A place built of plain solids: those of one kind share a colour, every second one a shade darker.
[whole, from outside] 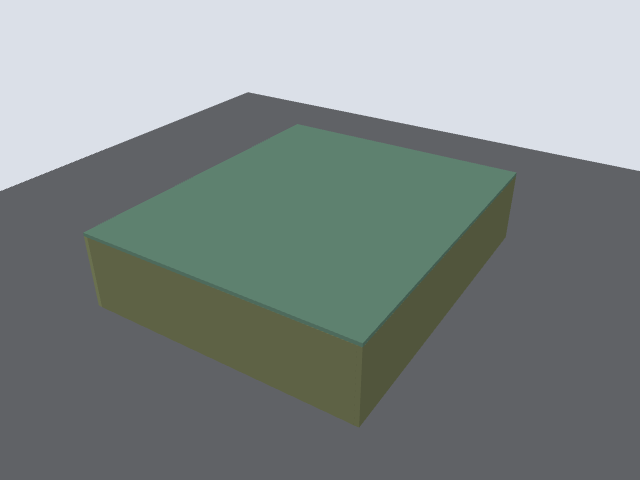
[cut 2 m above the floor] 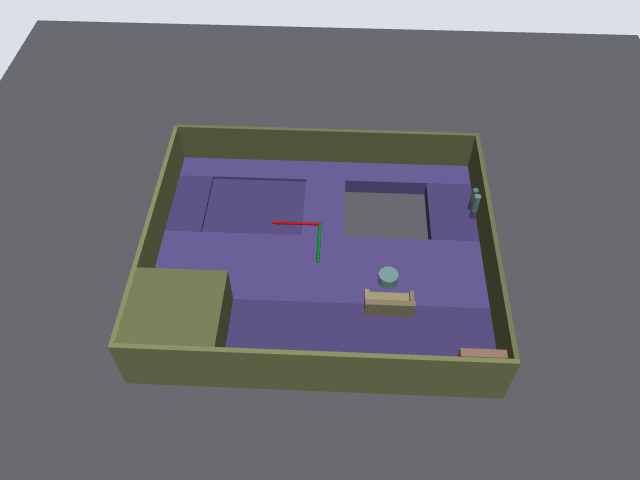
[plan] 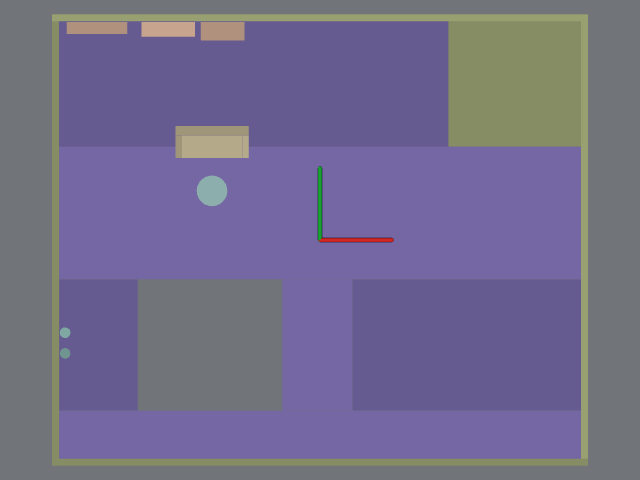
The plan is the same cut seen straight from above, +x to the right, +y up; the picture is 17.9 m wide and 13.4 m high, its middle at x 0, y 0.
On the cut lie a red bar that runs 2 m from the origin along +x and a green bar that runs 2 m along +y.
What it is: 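A home; one open living floor with 2 sunken areas, their rims bare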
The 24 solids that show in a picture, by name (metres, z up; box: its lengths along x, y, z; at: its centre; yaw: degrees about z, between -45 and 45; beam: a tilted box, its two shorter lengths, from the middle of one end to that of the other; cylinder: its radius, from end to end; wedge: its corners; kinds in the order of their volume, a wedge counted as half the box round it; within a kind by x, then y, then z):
{
 "floor_1": {"box": [2.2, 3.67, 0.85], "at": [-6.18, -2.93, 0.37]},
 "floor_2": {"box": [10.87, 3.5, 0.85], "at": [-1.85, 4.36, 0.37]},
 "floor_3": {"box": [1.96, 3.67, 0.85], "at": [-0.07, -2.93, 0.37]},
 "floor_4": {"box": [14.57, 1.34, 0.85], "at": [0.0, -5.43, 0.37]},
 "floor_5": {"box": [14.57, 3.7, 0.85], "at": [0.0, 0.75, 0.37]},
 "floor_6": {"box": [4.69, 3.67, 0.69], "at": [3.25, -2.93, 0.3]},
 "floor_7": {"box": [1.7, 3.67, 0.85], "at": [6.44, -2.93, 0.37]},
 "wall_1": {"box": [0.2, 12.21, 3.43], "at": [-7.38, 0.0, 1.66]},
 "wall_2": {"box": [14.97, 0.2, 3.43], "at": [0.0, -6.21, 1.66]},
 "wall_3": {"box": [14.97, 0.2, 3.43], "at": [0.0, 6.21, 1.66]},
 "wall_4": {"box": [3.7, 3.5, 3.43], "at": [5.43, 4.36, 1.66]},
 "wall_5": {"box": [0.2, 12.21, 3.43], "at": [7.39, 0.0, 1.66]},
 "roof_1": {"box": [14.97, 12.61, 0.16], "at": [0.0, 0.0, 3.46]},
 "case_1": {"box": [1.7, 0.34, 2.13], "at": [-6.22, 5.92, 1.86]},
 "case_2": {"box": [1.5, 0.41, 0.9], "at": [-4.24, 5.88, 1.25]},
 "case_3": {"box": [1.22, 0.51, 0.54], "at": [-2.72, 5.83, 1.07]},
 "sofa_1": {"box": [0.19, 0.64, 0.65], "at": [-3.94, 2.6, 1.12]},
 "sofa_2": {"box": [1.68, 0.64, 0.46], "at": [-3.01, 2.6, 1.03]},
 "sofa_3": {"box": [2.05, 0.26, 0.82], "at": [-3.01, 3.05, 1.21]},
 "sofa_4": {"box": [0.19, 0.64, 0.65], "at": [-2.08, 2.6, 1.12]},
 "table_1": {"cylinder": 0.43, "from": [-3.01, 1.37, 0.8], "to": [-3.01, 1.37, 1.3]},
 "bush_1": {"cylinder": 0.15, "from": [-7.12, -3.16, 1.31], "to": [-7.12, -3.16, 2.03]},
 "bush_2": {"cylinder": 0.15, "from": [-7.12, -2.59, 1.27], "to": [-7.12, -2.59, 2.21]},
 "pot_1": {"cylinder": 0.15, "from": [-7.12, -2.59, 0.8], "to": [-7.12, -2.59, 1.27]}
}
